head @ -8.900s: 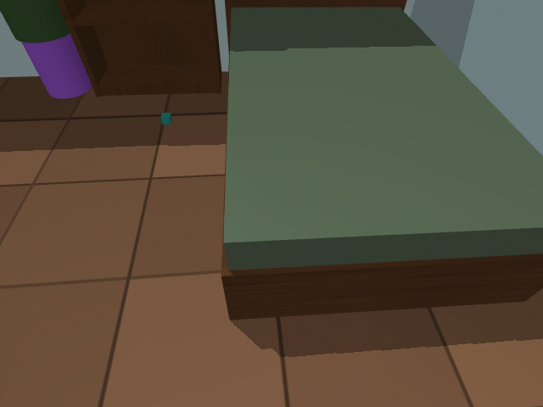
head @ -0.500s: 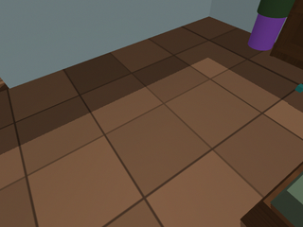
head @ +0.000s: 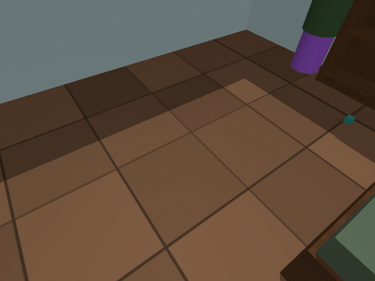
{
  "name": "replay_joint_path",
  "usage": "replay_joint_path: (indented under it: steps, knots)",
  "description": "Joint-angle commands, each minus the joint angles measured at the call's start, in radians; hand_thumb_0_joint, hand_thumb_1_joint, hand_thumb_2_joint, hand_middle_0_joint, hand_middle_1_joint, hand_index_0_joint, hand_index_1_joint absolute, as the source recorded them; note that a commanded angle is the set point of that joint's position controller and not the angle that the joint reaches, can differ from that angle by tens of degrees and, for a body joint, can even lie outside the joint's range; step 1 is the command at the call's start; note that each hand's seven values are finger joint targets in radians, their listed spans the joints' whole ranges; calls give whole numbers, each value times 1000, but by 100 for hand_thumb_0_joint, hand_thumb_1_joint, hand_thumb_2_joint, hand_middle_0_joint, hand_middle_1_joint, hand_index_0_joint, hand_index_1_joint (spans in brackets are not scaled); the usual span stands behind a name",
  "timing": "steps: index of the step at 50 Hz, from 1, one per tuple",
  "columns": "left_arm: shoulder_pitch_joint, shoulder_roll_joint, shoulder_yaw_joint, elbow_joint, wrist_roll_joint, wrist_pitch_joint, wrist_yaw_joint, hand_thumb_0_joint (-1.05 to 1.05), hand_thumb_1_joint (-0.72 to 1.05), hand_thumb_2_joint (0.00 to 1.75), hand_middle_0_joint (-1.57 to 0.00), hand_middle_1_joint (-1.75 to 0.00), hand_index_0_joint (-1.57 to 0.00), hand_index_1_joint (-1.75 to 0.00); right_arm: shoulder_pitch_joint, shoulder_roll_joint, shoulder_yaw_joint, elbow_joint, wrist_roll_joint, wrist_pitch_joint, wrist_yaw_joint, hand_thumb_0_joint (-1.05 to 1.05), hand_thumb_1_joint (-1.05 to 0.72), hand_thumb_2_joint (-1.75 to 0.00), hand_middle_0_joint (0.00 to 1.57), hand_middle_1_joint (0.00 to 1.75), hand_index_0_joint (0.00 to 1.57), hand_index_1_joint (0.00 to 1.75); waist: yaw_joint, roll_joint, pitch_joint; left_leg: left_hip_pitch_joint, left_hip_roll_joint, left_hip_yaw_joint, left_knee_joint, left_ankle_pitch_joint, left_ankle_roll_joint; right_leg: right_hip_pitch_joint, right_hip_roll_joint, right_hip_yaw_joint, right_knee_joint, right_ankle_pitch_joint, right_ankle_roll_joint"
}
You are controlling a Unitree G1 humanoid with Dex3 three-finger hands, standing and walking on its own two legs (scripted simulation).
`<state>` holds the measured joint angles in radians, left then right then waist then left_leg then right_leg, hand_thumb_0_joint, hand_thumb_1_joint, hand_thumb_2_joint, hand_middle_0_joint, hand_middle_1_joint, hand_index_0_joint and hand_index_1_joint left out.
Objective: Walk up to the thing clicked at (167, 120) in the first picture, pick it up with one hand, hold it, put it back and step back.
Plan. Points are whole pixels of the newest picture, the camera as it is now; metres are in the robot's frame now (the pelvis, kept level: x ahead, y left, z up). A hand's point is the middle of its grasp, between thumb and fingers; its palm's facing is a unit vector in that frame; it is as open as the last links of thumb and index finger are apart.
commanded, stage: stand
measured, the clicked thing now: (349, 119) +1.42 -1.37 -0.75
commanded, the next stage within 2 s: none
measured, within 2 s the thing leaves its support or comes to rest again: neither
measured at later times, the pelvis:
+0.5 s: pelvis -0.01 +0.00 +0.00, yaw +0 degrees
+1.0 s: pelvis -0.01 +0.00 +0.00, yaw +0 degrees
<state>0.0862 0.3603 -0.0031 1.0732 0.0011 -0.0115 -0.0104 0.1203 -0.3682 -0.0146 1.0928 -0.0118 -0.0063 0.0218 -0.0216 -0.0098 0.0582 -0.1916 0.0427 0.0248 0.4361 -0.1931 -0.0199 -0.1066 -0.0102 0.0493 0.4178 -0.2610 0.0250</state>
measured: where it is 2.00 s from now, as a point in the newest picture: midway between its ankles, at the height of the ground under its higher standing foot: outside the picture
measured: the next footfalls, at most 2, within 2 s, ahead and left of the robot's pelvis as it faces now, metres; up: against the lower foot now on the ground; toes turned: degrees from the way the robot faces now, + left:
none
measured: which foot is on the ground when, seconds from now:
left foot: down 0.00-1.00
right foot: down 0.00-1.00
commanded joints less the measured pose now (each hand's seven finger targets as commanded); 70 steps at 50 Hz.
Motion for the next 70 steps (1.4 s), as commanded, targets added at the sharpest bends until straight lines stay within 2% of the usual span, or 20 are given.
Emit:
replay_joint_path:
  steps: [1,3,9,14,19,20,25,28,29,30,32,39,50,52,54,58,59,65,67,70]
  knots:
    - [-54,216,44,-36,5,-28,15,0,90,90,-20,-30,-20,-30,-58,-201,-38,-59,7,-31,-21,0,-90,-90,20,30,20,30,7,15,-85,90,94,-102,-100,171,38,-39,-102,73,-97,215,-45]
    - [-51,213,42,-25,4,-29,16,0,90,90,-20,-30,-20,-30,-66,-203,-37,-50,9,-31,-21,0,-90,-90,20,30,20,30,9,18,-108,118,98,-99,-91,220,41,-24,-102,65,-100,252,-39]
    - [-42,210,37,-4,5,-27,17,0,90,90,-20,-30,-20,-30,-85,-201,-38,-34,9,-26,-22,0,-90,-90,20,30,20,30,8,8,-116,151,98,-90,-102,191,34,-31,-105,65,-127,231,-38]
    - [-46,218,40,4,5,-24,18,0,90,90,-20,-30,-20,-30,-84,-193,-36,-23,4,-21,-20,0,-90,-90,20,30,20,30,7,-11,-60,113,90,-93,-137,85,29,-68,-102,71,-157,116,-36]
    - [-18,212,39,10,7,-23,16,0,90,90,-20,-30,-20,-30,-88,-202,-39,-15,4,-23,-19,0,-90,-90,20,30,20,30,13,12,-71,130,96,-101,-143,74,33,-70,-101,67,-156,106,-37]
    - [-25,214,40,12,7,-22,16,0,90,90,-20,-30,-20,-30,-84,-195,-37,-13,4,-22,-18,0,-90,-90,20,30,20,30,8,9,-46,97,90,-103,-156,21,31,-75,-100,67,-165,77,-37]
    - [-13,217,43,7,8,-21,16,0,90,90,-20,-30,-20,-30,-89,-193,-38,-13,3,-24,-19,0,-90,-90,20,30,20,30,16,14,-70,116,96,-106,-151,80,32,-63,-100,62,-149,96,-38]
    - [-15,216,44,6,8,-19,15,0,90,90,-20,-30,-20,-30,-74,-193,-38,-8,3,-22,-19,0,-90,-90,20,30,20,30,11,15,-53,87,89,-108,-166,12,30,-69,-100,63,-156,64,-37]
    - [-14,215,44,3,8,-20,15,0,90,90,-20,-30,-20,-30,-76,-194,-38,-8,1,-24,-19,0,-90,-90,20,30,20,30,14,20,-65,96,91,-106,-161,38,33,-56,-106,66,-152,87,-41]
    - [-11,214,44,5,6,-17,14,0,90,90,-20,-30,-20,-30,-78,-193,-38,-6,2,-23,-19,0,-90,-90,20,30,20,30,14,22,-39,73,88,-114,-174,-6,28,-74,-98,61,-153,46,-39]
    - [-5,208,43,5,9,-16,14,0,90,90,-20,-30,-20,-30,-82,-198,-40,-7,4,-22,-19,0,-90,-90,20,30,20,30,17,36,-58,79,96,-118,-174,-2,34,-62,-98,57,-144,61,-41]
    - [-5,210,41,-5,10,-16,17,0,90,90,-20,-30,-20,-30,-76,-199,-40,-3,4,-23,-21,0,-90,-90,20,30,20,30,16,20,-75,107,94,-109,-150,98,35,-60,-103,57,-138,111,-41]
    - [12,208,40,-6,10,-15,15,0,90,90,-20,-30,-20,-30,-67,-203,-39,-3,4,-20,-19,0,-90,-90,20,30,20,30,14,27,-51,76,89,-115,-165,0,34,-69,-100,55,-144,55,-42]
    - [10,213,42,-8,9,-15,14,0,90,90,-20,-30,-20,-30,-64,-199,-38,-5,4,-21,-19,0,-90,-90,20,30,20,30,14,25,-61,82,89,-112,-162,18,37,-59,-107,61,-143,82,-44]
    - [14,214,43,-12,10,-18,15,0,90,90,-20,-30,-20,-30,-71,-199,-39,-9,6,-24,-20,0,-90,-90,20,30,20,30,18,13,-92,118,92,-105,-137,123,38,-47,-109,59,-134,142,-42]
    - [7,210,41,-15,8,-18,17,0,90,90,-20,-30,-20,-30,-67,-197,-36,-7,6,-23,-21,0,-90,-90,20,30,20,30,13,10,-92,125,91,-98,-128,165,36,-46,-110,55,-133,169,-38]
    - [5,207,40,-14,8,-16,17,0,90,90,-20,-30,-20,-30,-67,-198,-36,-7,6,-22,-22,0,-90,-90,20,30,20,30,14,10,-78,109,90,-101,-135,129,37,-49,-108,53,-137,146,-37]
    - [8,213,40,-20,9,-18,19,0,90,90,-20,-30,-20,-30,-72,-198,-37,-9,5,-22,-23,0,-90,-90,20,30,20,30,15,14,-116,153,96,-91,-111,231,36,-32,-114,51,-127,229,-38]
    - [3,208,40,-17,6,-15,19,0,90,90,-20,-30,-20,-30,-64,-196,-34,-5,5,-21,-24,0,-90,-90,20,30,20,30,13,19,-89,118,92,-91,-126,187,35,-26,-112,52,-135,195,-35]
    - [12,212,40,-15,6,-16,20,0,90,90,-20,-30,-20,-30,-73,-195,-35,-8,6,-21,-24,0,-90,-90,20,30,20,30,16,7,-91,134,95,-93,-125,210,35,-29,-111,49,-133,208,-35]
